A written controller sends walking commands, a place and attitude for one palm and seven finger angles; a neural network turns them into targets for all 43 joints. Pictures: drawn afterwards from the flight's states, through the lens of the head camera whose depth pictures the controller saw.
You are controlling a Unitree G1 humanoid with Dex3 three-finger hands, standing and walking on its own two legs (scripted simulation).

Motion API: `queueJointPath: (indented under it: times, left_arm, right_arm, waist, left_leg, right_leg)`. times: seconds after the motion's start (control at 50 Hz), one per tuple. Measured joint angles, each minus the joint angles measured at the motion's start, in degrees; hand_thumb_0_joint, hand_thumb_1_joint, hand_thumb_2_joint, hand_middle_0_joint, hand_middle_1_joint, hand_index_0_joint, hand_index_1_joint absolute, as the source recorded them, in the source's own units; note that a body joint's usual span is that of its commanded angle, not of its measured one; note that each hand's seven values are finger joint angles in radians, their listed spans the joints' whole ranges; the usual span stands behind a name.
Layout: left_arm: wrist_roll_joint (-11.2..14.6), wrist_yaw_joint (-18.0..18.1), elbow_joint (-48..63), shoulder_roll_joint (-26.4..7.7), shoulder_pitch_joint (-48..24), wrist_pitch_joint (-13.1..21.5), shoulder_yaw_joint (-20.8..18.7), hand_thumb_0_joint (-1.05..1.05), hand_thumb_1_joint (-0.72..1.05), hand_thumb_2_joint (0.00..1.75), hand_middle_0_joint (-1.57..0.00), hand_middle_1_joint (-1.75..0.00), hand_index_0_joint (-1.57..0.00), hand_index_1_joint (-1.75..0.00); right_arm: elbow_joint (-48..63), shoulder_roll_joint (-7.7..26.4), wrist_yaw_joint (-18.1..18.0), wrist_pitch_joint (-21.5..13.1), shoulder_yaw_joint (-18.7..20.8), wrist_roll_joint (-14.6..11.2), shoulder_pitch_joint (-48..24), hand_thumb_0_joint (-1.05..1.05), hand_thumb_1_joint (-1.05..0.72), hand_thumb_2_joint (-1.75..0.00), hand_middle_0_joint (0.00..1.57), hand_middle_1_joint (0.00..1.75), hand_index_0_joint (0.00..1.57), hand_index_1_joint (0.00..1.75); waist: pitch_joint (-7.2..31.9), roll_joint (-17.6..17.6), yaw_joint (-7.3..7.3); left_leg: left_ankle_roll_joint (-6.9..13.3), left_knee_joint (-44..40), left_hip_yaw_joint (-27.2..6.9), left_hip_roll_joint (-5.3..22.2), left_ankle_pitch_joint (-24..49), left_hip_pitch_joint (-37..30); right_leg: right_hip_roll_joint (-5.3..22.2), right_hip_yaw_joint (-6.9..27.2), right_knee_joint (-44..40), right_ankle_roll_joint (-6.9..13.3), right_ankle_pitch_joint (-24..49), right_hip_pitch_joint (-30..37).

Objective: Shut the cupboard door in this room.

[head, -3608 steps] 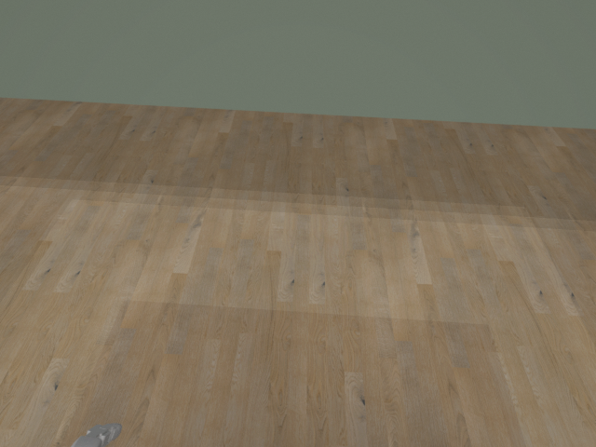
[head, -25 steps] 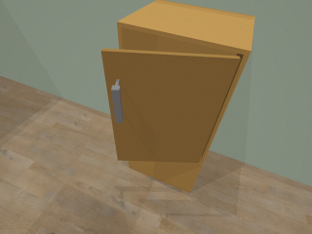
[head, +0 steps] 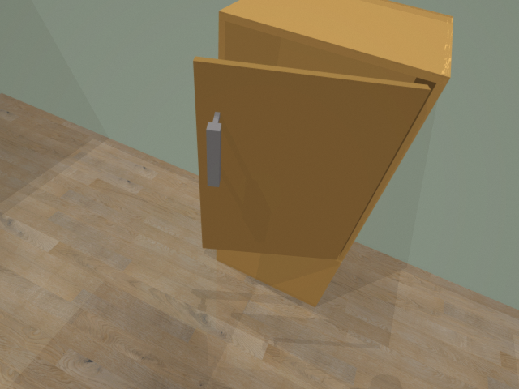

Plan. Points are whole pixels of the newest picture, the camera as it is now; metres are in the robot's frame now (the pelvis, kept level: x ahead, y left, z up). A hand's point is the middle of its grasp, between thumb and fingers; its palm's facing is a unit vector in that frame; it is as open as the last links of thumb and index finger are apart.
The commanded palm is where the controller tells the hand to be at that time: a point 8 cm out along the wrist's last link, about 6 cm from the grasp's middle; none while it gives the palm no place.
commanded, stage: look again from close up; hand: left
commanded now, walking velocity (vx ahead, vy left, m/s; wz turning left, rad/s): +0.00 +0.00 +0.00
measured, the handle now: (215, 150) +0.54 +0.13 +0.05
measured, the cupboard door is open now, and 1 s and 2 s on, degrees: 23 23 23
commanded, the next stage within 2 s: shuffle to correct the standing spot in 0.28 s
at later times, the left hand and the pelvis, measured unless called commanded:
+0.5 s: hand out of the picture +0.00 +0.18 -0.18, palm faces +0.01 -0.99 -0.15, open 7.4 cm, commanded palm none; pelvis +0.02 +0.02 +0.00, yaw +0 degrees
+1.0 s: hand out of the picture +0.10 +0.10 -0.18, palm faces +0.05 -0.98 -0.17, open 7.3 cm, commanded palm none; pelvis +0.08 -0.07 +0.00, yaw +1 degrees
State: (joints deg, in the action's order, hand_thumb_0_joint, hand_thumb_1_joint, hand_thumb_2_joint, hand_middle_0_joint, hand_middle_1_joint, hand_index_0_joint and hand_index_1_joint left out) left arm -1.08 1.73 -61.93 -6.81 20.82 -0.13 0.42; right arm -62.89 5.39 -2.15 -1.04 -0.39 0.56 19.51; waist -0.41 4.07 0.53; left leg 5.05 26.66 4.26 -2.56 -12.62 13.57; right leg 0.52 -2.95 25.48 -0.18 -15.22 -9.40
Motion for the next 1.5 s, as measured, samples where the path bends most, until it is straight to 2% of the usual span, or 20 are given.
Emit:
queueJointPath:
  times: [0.22, 0.42, 0.46, 0.54, 0.62, 0.68, 0.74, 0.8, 0.88, 0.9, 0.96, 1.02, 1.06, 1.12, 1.16, 1.24, 1.32, 1.36, 1.44, 1.5]
  left_arm:
    - [0.20, 0.41, -0.53, -1.53, -2.79, 0.22, -0.33, 0.01, 0.91, 0.90, -0.20, -0.30, -0.20, -0.30]
    - [0.30, 0.69, -1.24, -1.40, -2.96, 0.12, -0.16, 0.01, 0.91, 0.90, -0.20, -0.30, -0.20, -0.30]
    - [0.21, 0.57, -1.35, -1.31, -2.79, -0.01, -0.12, 0.01, 0.91, 0.90, -0.20, -0.30, -0.20, -0.30]
    - [-0.26, 0.05, -1.47, -1.35, -2.20, -0.77, -0.33, 0.01, 0.91, 0.90, -0.20, -0.30, -0.20, -0.30]
    - [-0.71, -0.73, -1.14, -1.25, -2.27, -1.64, -0.88, 0.01, 0.91, 0.90, -0.20, -0.30, -0.20, -0.30]
    - [-0.77, -1.28, -0.30, -1.20, -3.16, -1.89, -1.49, 0.01, 0.91, 0.90, -0.20, -0.30, -0.20, -0.30]
    - [-0.83, -1.36, 0.44, -1.79, -4.15, -2.10, -2.16, 0.02, 0.93, 0.90, -0.20, -0.30, -0.20, -0.30]
    - [-0.64, -1.76, 1.40, -2.29, -5.06, -1.84, -2.66, 0.02, 0.93, 0.90, -0.20, -0.30, -0.20, -0.30]
    - [-0.55, -1.97, 2.80, -3.12, -5.42, -0.56, -2.96, 0.02, 0.93, 0.90, -0.20, -0.30, -0.20, -0.30]
    - [-0.57, -1.78, 2.87, -3.18, -5.61, -0.11, -3.03, 0.01, 0.93, 0.90, -0.20, -0.30, -0.20, -0.30]
    - [-0.44, -1.26, 3.07, -2.44, -5.88, 0.51, -2.83, 0.01, 0.92, 0.90, -0.20, -0.30, -0.20, -0.30]
    - [-0.37, -0.41, 2.82, -1.51, -4.71, 0.81, -2.58, 0.01, 0.92, 0.90, -0.20, -0.30, -0.20, -0.30]
    - [-0.50, -0.17, 2.23, -0.97, -3.92, 0.94, -2.06, 0.01, 0.92, 0.90, -0.20, -0.30, -0.20, -0.30]
    - [-0.40, -0.12, 1.64, -0.33, -3.17, 0.89, -1.33, 0.01, 0.92, 0.90, -0.20, -0.30, -0.20, -0.30]
    - [-0.08, -0.14, 1.40, -0.18, -3.06, 0.47, -1.19, 0.01, 0.92, 0.90, -0.20, -0.30, -0.20, -0.30]
    - [0.14, 0.37, 1.96, -1.04, -4.25, -0.90, -1.57, 0.01, 0.92, 0.90, -0.20, -0.30, -0.21, -0.30]
    - [0.04, 0.57, 3.38, -2.23, -6.24, -1.58, -1.82, 0.02, 0.92, 0.90, -0.20, -0.30, -0.21, -0.30]
    - [-0.07, 0.58, 4.09, -2.73, -6.99, -1.57, -2.07, 0.01, 0.92, 0.90, -0.20, -0.30, -0.21, -0.30]
    - [-0.45, 0.60, 5.29, -3.30, -6.72, -1.12, -2.22, 0.01, 0.92, 0.90, -0.20, -0.30, -0.20, -0.30]
    - [-0.72, 0.92, 7.31, -4.39, -5.68, -1.32, -1.56, 0.01, 0.91, 0.90, -0.20, -0.30, -0.20, -0.30]
  right_arm:
    - [-1.30, 0.49, 0.03, -0.09, -0.16, -0.11, -1.26, 0.01, -0.92, -0.90, 0.21, 0.30, 0.20, 0.29]
    - [-1.94, 1.74, 0.01, -0.26, -0.33, -0.08, -2.42, 0.01, -0.92, -0.90, 0.20, 0.30, 0.20, 0.29]
    - [-1.97, 1.77, 0.05, -0.25, -0.32, -0.01, -2.52, 0.01, -0.92, -0.90, 0.20, 0.30, 0.20, 0.29]
    - [-1.68, 1.48, -0.02, -0.02, 0.02, 0.25, -2.29, 0.01, -0.91, -0.90, 0.20, 0.30, 0.20, 0.29]
    - [-1.03, 1.49, -0.32, -0.28, 0.52, 0.73, -1.56, 0.00, -0.91, -0.90, 0.21, 0.30, 0.20, 0.29]
    - [-0.91, 1.71, -0.38, -0.40, 0.83, 1.05, -0.53, 0.00, -0.91, -0.90, 0.21, 0.30, 0.21, 0.29]
    - [-1.25, 1.96, -0.32, -0.22, 1.10, 1.27, 0.40, 0.00, -0.91, -0.90, 0.21, 0.30, 0.21, 0.29]
    - [-1.53, 2.39, -0.24, 0.08, 1.45, 1.38, 1.03, 0.00, -0.90, -0.90, 0.21, 0.30, 0.21, 0.29]
    - [-1.55, 2.61, -0.01, 0.52, 1.79, 1.18, 1.84, 0.00, -0.90, -0.90, 0.21, 0.30, 0.21, 0.30]
    - [-1.55, 2.71, 0.11, 0.71, 1.79, 1.04, 1.66, 0.00, -0.90, -0.90, 0.21, 0.30, 0.21, 0.30]
    - [-1.23, 3.23, 0.65, 1.74, 2.19, 0.77, 0.32, 0.00, -0.91, -0.90, 0.21, 0.30, 0.20, 0.29]
    - [-0.29, 3.73, 1.05, 1.86, 2.33, 0.73, -1.81, 0.01, -0.91, -0.90, 0.20, 0.30, 0.20, 0.29]
    - [0.65, 3.84, 0.92, 1.35, 2.12, 0.43, -3.48, 0.01, -0.91, -0.90, 0.20, 0.30, 0.20, 0.29]
    - [2.15, 3.53, 0.57, 0.63, 1.70, -0.12, -6.02, 0.00, -0.91, -0.90, 0.20, 0.29, 0.20, 0.29]
    - [2.88, 3.30, 0.09, 0.39, 1.82, -0.29, -7.51, 0.00, -0.92, -0.90, 0.20, 0.29, 0.20, 0.29]
    - [4.49, 2.09, -0.09, 0.98, 1.43, -0.02, -9.69, 0.00, -0.92, -0.90, 0.20, 0.29, 0.20, 0.29]
    - [6.37, 1.93, -0.19, 1.54, 1.31, 0.13, -12.10, 0.00, -0.92, -0.90, 0.20, 0.30, 0.20, 0.29]
    - [6.99, 2.13, -0.05, 1.92, 1.44, 0.20, -13.28, 0.00, -0.91, -0.90, 0.20, 0.30, 0.20, 0.29]
    - [7.60, 2.83, 0.52, 2.79, 2.03, 0.07, -14.25, 0.00, -0.91, -0.90, 0.21, 0.30, 0.21, 0.29]
    - [9.70, 3.56, 1.21, 1.76, 1.73, 0.74, -12.28, 0.00, -0.91, -0.90, 0.21, 0.30, 0.21, 0.29]
  waist:
    - [-1.24, -1.88, -0.82]
    - [-1.19, -2.57, -0.77]
    - [-1.05, -2.31, -0.78]
    - [-0.49, -1.36, -0.95]
    - [-0.68, -1.62, -1.68]
    - [-1.22, -2.35, -2.35]
    - [-1.70, -2.87, -2.61]
    - [-2.12, -3.47, -2.69]
    - [-2.12, -3.13, -2.28]
    - [-2.34, -3.17, -1.95]
    - [-2.72, -4.09, -1.67]
    - [-2.31, -3.71, -0.89]
    - [-2.16, -3.34, -0.54]
    - [-2.55, -3.04, 0.15]
    - [-3.17, -2.88, 0.36]
    - [-3.93, -0.42, 1.53]
    - [-5.50, -0.69, 2.02]
    - [-6.28, -1.73, 2.11]
    - [-5.94, -4.78, 1.45]
    - [-5.24, -4.79, 0.45]
  left_leg:
    - [1.01, -4.21, 0.40, -1.78, 1.86, -1.69]
    - [1.41, -5.10, 0.78, -2.44, 1.54, -3.43]
    - [1.45, -5.23, 0.93, -2.60, 1.43, -3.68]
    - [1.48, -5.29, 1.50, -2.92, 0.94, -3.75]
    - [1.31, -5.44, 1.65, -2.25, 0.65, -3.75]
    - [0.66, -5.87, 0.88, -1.29, 0.65, -4.17]
    - [-0.44, -6.13, 0.23, -0.10, 0.34, -4.84]
    - [-1.78, -5.13, -0.24, 1.21, -0.84, -5.14]
    - [-3.95, 0.92, -0.57, 2.59, -5.24, -3.75]
    - [-3.80, 4.22, -0.61, 3.23, -7.89, -2.66]
    - [-2.89, 20.76, -1.51, 4.54, -16.92, 4.08]
    - [-3.38, 28.61, -1.18, 4.70, -14.45, 9.05]
    - [-4.24, 24.42, -0.75, 4.70, -12.26, 9.32]
    - [-5.40, 11.41, -0.58, 4.18, -6.35, 6.32]
    - [-4.93, 4.51, -0.43, 3.86, -0.08, 3.57]
    - [-2.23, 3.98, 0.87, 2.07, -1.20, 2.24]
    - [-1.75, 3.10, 1.40, 0.83, -0.45, 2.39]
    - [-1.92, 3.41, 1.44, 0.82, -0.20, 2.85]
    - [-2.85, 4.36, 0.63, 2.14, 0.03, 4.11]
    - [-2.68, 3.12, 0.46, 1.29, 1.61, 3.49]
  right_leg:
    - [1.63, 0.44, -2.05, -1.29, 0.80, 0.73]
    - [2.27, 0.88, -2.15, -1.84, 0.20, 2.02]
    - [2.42, 1.04, -1.59, -1.61, -0.22, 1.90]
    - [2.68, 1.55, 2.41, 0.32, -3.77, -0.05]
    - [1.87, 1.29, 12.96, 1.34, -9.54, -5.54]
    - [1.60, 0.91, 18.38, 1.46, -10.14, -9.50]
    - [1.97, 0.60, 18.01, 1.29, -8.55, -11.59]
    - [2.42, 0.19, 13.77, 1.15, -5.92, -11.57]
    - [2.38, 0.02, 3.30, 1.11, 0.69, -7.54]
    - [1.92, -0.11, 3.74, 1.00, 3.74, -7.77]
    - [0.41, -2.33, 5.27, 1.78, 1.31, -6.92]
    - [-0.60, -3.13, 2.00, 2.18, 1.26, -4.36]
    - [-1.09, -3.14, 0.22, 2.33, 1.68, -2.96]
    - [-1.57, -2.79, 0.85, 2.29, 0.63, -2.24]
    - [-1.62, -2.68, 3.63, 1.93, -1.43, -2.37]
    - [0.24, -1.51, 5.93, 0.84, -3.32, -2.50]
    - [1.72, -0.37, 8.86, 0.26, -5.61, -4.06]
    - [1.85, -0.42, 9.15, 0.38, -4.16, -4.61]
    - [0.49, -1.23, 7.95, 1.61, -3.29, -4.75]
    - [1.36, -1.48, 9.39, 1.79, -3.67, -5.14]
